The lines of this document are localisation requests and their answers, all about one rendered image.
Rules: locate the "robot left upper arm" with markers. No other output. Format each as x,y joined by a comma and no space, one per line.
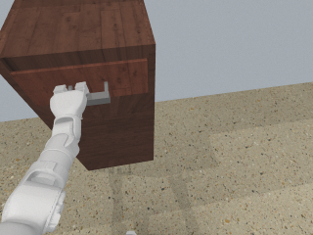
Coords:
35,210

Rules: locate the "robot left hand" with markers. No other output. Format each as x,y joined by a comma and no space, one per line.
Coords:
69,102

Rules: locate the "drawer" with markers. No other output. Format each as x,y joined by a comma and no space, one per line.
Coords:
127,77

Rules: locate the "cabinet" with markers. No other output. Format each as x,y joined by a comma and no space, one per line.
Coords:
43,34

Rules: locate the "left robot forearm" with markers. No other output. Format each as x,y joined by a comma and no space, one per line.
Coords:
53,165

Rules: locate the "handle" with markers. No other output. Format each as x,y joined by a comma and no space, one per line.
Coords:
97,98

